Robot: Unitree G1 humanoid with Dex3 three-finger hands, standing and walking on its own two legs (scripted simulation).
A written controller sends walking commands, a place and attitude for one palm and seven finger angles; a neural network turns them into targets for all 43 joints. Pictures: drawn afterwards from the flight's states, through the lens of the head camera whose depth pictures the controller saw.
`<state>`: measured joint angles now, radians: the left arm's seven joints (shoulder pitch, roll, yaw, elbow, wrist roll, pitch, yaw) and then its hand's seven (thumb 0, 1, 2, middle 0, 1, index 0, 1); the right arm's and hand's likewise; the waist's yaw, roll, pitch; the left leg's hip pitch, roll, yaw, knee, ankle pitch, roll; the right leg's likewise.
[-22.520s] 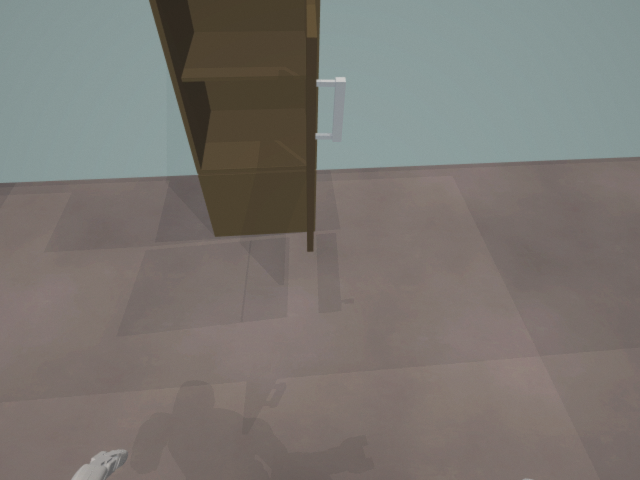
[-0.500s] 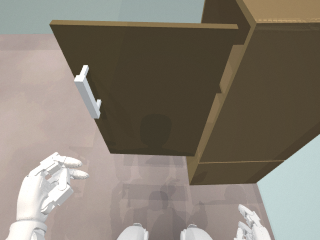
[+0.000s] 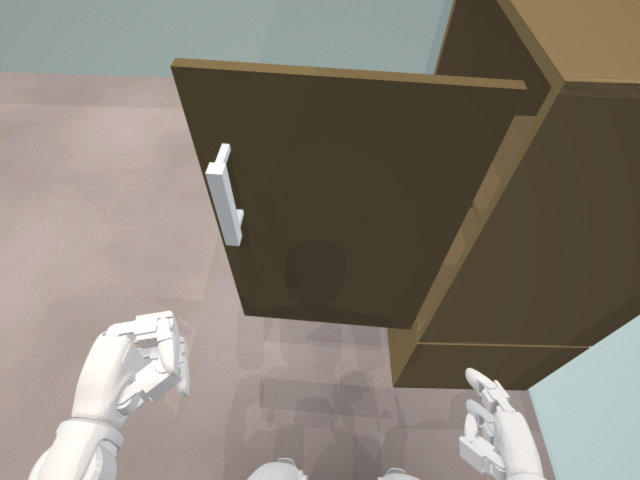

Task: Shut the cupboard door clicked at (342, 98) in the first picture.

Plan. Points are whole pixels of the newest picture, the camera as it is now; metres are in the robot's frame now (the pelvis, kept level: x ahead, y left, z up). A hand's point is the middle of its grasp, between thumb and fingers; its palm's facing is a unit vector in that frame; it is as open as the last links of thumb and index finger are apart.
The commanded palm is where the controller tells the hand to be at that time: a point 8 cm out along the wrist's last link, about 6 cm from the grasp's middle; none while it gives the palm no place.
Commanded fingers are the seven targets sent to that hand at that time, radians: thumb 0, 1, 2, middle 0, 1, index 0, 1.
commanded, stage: raise the hand and make a fist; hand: left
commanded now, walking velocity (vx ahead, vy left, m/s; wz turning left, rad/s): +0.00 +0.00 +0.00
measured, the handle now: (229, 197) +0.45 +0.17 +0.08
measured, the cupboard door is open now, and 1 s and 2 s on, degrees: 86 86 86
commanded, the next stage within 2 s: bring the fist close to the handle in 0.54 s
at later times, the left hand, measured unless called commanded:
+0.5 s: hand (173, 357) +0.22 +0.17 +0.09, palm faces +0.05 -1.00 -0.04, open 3.1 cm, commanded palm +0.19 +0.22 +0.09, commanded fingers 0.00 0.90 0.90 -1.30 -1.50 -1.30 -1.50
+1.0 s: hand (224, 322) +0.27 +0.14 +0.08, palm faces -0.07 -1.00 -0.02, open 3.1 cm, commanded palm +0.25 +0.20 +0.09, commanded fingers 0.00 0.90 0.90 -1.30 -1.50 -1.30 -1.50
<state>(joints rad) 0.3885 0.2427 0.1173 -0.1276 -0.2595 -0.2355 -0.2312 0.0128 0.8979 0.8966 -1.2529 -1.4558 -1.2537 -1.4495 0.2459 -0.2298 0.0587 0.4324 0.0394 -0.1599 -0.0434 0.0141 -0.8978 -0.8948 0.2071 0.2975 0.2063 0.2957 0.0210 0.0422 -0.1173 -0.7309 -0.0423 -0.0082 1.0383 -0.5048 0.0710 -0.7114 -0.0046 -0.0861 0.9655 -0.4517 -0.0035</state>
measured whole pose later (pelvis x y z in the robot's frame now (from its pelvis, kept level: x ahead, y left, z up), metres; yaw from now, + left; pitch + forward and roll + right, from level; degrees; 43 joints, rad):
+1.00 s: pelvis +0.00 -0.03 +0.01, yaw +0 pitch +10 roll -1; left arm 0.15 0.24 0.12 0.05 -0.28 -0.20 -0.24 0.01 0.90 0.90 -1.30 -1.50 -1.30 -1.50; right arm 0.26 -0.26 0.05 0.52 0.05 -0.17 -0.07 0.02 -0.90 -0.89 0.21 0.30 0.21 0.30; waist 0.00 0.05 -0.09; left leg -0.68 -0.03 -0.01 0.98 -0.48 0.03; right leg -0.68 0.01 -0.09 0.94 -0.44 -0.04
